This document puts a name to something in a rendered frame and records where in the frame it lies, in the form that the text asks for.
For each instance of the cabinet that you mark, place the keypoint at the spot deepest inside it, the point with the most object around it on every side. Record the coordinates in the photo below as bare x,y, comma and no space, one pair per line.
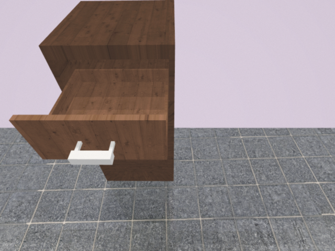
119,35

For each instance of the drawer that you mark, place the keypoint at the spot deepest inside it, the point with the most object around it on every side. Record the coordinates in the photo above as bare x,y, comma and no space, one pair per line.
97,106

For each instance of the handle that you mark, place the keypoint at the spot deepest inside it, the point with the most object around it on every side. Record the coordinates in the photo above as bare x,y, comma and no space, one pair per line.
78,157

